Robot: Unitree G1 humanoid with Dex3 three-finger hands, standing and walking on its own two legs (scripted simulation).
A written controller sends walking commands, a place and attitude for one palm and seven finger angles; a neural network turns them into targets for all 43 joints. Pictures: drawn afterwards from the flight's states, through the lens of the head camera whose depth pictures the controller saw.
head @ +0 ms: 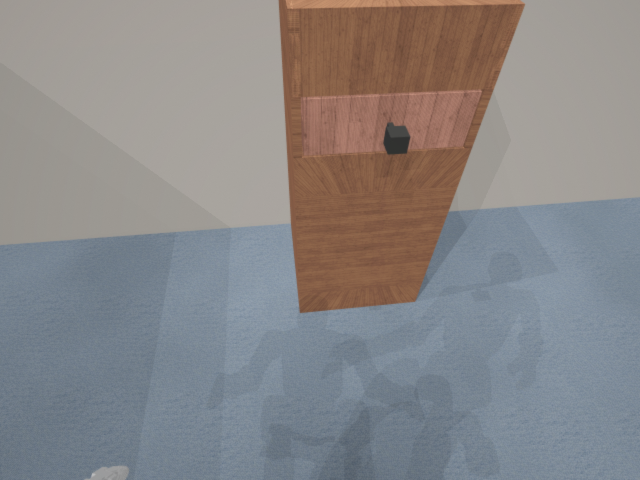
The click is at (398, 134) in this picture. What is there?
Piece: drawer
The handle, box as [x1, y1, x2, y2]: [383, 122, 409, 154]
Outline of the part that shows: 387,123 383,142 387,153 405,153 409,140 409,135 405,126 394,126 392,122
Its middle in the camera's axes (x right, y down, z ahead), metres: +0.16 -0.23 +0.84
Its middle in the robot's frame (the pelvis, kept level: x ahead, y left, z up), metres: +0.79 -0.12 +0.00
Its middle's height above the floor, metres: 0.77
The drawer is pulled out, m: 0.00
